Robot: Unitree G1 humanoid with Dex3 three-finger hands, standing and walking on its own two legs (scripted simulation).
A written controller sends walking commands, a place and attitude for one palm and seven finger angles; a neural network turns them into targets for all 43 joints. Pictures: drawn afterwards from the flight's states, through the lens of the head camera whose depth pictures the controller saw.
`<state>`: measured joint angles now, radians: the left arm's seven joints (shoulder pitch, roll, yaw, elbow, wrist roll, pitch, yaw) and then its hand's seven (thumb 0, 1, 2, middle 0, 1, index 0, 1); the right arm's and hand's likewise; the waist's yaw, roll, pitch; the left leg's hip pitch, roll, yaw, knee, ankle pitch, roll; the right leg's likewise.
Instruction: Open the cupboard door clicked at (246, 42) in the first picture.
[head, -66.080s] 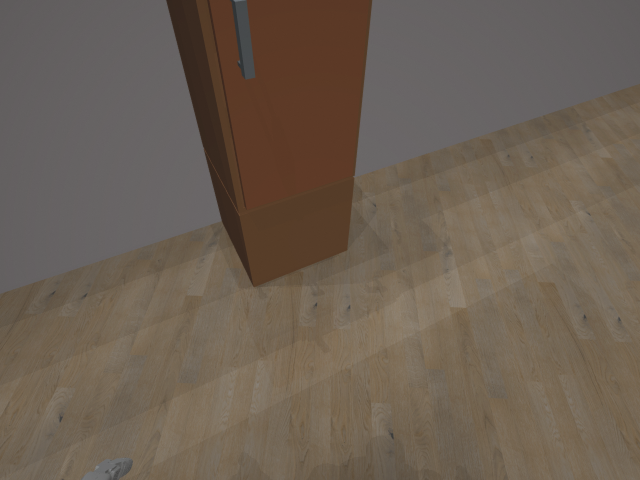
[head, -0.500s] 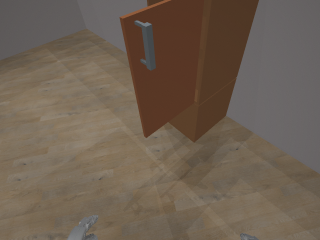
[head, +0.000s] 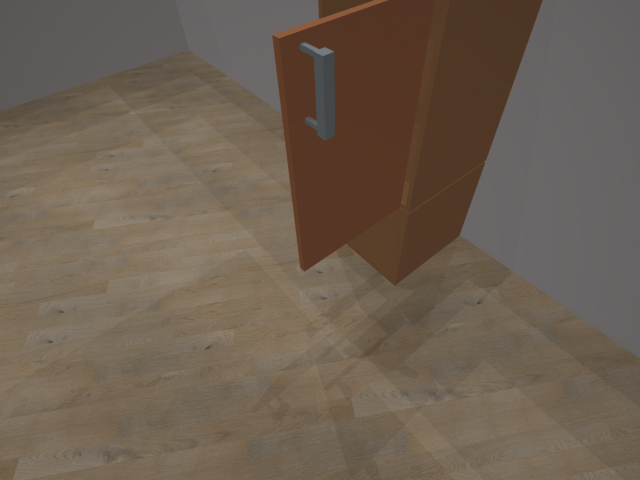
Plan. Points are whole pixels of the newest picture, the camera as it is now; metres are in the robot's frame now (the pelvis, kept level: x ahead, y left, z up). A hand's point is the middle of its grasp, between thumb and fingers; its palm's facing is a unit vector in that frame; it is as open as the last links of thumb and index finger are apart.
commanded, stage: let the arm hang, fingers relaxed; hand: left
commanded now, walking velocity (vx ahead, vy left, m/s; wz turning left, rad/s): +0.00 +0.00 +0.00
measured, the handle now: (316, 92) +0.68 +0.04 +0.15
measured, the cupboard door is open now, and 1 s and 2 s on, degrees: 90 90 90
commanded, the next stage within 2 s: look to check the result in 0.36 s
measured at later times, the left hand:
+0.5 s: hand out of the picture +0.05 +0.22 -0.16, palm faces +0.00 -0.96 -0.27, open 7.4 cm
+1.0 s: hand out of the picture +0.10 +0.25 -0.15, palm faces -0.02 -0.94 -0.34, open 7.4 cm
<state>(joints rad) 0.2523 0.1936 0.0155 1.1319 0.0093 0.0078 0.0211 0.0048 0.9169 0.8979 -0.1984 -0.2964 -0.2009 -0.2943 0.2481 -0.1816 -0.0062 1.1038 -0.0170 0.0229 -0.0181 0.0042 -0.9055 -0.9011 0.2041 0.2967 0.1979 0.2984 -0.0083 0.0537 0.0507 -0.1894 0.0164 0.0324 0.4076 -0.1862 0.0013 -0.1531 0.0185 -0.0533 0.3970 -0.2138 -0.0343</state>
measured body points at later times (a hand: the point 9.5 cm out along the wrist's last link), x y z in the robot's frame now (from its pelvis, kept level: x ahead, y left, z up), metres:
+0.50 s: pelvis +0.00 +0.01 +0.00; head +0.02 +0.00 +0.45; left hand +0.05 +0.27 -0.14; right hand +0.03 -0.25 -0.16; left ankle +0.02 +0.12 -0.74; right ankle +0.00 -0.10 -0.74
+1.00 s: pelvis +0.02 +0.00 +0.01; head +0.03 -0.01 +0.45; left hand +0.10 +0.30 -0.12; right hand +0.10 -0.29 -0.14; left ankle +0.02 +0.12 -0.74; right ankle +0.00 -0.10 -0.74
